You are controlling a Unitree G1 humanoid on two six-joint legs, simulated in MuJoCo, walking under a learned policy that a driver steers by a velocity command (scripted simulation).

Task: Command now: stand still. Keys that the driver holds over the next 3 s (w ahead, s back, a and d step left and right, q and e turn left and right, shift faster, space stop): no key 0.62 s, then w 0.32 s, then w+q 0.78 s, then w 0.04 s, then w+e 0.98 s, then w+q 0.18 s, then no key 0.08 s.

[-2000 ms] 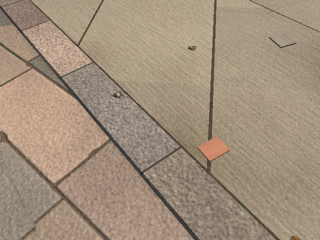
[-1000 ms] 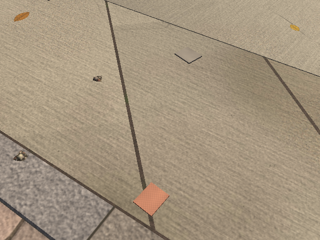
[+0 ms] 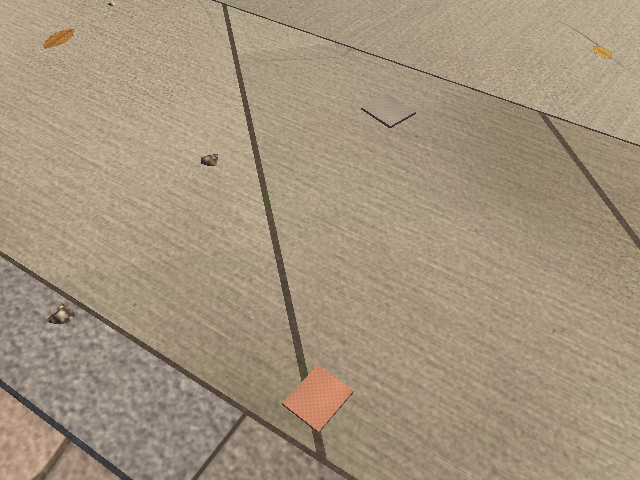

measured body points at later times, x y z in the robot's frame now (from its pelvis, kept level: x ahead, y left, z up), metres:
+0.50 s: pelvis +0.01 +0.00 +0.00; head +0.02 +0.00 +0.45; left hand +0.03 +0.25 -0.16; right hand +0.03 -0.24 -0.16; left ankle +0.01 +0.08 -0.75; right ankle +0.03 -0.17 -0.74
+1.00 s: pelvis +0.08 -0.07 -0.01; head +0.08 -0.10 +0.44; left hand +0.14 +0.19 -0.14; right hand +0.04 -0.32 -0.17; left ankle +0.01 +0.08 -0.73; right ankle +0.09 -0.18 -0.72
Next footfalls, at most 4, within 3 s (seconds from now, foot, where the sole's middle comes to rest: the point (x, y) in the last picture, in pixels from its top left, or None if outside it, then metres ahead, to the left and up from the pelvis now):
0.96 right None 0.14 -0.19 -0.74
1.44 left None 0.35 0.06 -0.75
1.86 right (345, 363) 0.77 -0.03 -0.75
2.38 left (232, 305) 0.93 0.24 -0.75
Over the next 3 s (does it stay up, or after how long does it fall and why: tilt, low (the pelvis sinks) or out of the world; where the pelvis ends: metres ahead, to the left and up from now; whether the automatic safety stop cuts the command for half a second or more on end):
stays up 1.15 0.07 0.02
